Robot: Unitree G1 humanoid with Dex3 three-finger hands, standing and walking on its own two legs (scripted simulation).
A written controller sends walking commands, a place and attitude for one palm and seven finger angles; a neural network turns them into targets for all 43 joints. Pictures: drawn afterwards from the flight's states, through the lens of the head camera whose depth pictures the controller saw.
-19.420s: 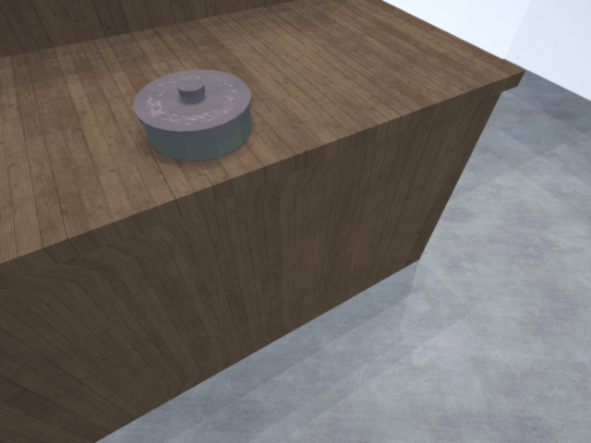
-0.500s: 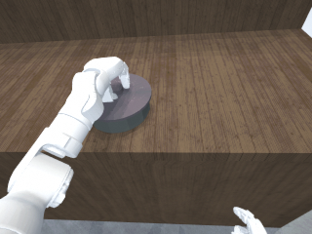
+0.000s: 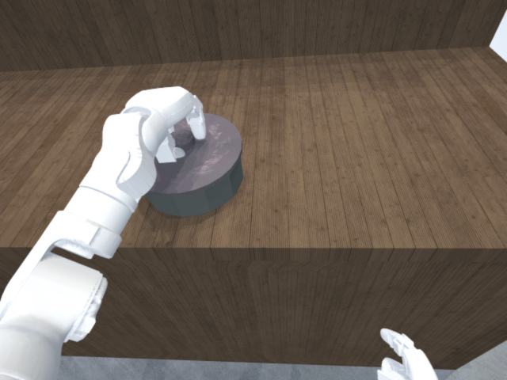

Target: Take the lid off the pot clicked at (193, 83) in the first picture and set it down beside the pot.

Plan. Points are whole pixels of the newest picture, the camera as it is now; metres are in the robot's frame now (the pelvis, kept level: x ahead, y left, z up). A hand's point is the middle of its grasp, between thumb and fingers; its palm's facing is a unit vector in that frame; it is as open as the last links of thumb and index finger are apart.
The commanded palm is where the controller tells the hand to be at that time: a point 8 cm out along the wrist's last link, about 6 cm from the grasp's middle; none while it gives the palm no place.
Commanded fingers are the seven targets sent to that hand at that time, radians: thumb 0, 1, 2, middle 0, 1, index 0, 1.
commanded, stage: lift the lid straight up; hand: left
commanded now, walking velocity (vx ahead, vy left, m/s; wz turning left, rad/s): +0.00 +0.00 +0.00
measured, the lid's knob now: (181, 140) +0.46 +0.13 +0.16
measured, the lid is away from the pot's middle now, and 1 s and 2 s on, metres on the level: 0.00 0.00 0.03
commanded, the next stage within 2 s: move the lid sideways beside the pot in 1.66 s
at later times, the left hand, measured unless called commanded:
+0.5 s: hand (168, 115) +0.43 +0.13 +0.23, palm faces -0.16 -0.05 -0.99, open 7.2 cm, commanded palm +0.40 +0.14 +0.30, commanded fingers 0.00 0.60 1.08 -0.90 -0.95 -0.95 -0.97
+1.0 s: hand (156, 89) +0.42 +0.13 +0.28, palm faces -0.08 -0.03 -1.00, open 7.2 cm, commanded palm +0.40 +0.14 +0.34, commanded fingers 0.00 0.60 1.08 -0.90 -0.95 -0.95 -0.97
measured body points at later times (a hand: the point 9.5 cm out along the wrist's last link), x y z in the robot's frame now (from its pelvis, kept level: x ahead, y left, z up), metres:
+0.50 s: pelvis +0.00 +0.00 +0.00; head +0.00 -0.04 +0.45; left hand +0.43 +0.13 +0.28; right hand +0.16 -0.23 -0.11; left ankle +0.01 +0.09 -0.74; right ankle -0.02 -0.12 -0.74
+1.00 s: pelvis -0.01 +0.00 +0.00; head -0.02 -0.04 +0.45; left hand +0.42 +0.13 +0.33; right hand +0.17 -0.23 -0.11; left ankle +0.01 +0.09 -0.74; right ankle -0.02 -0.12 -0.74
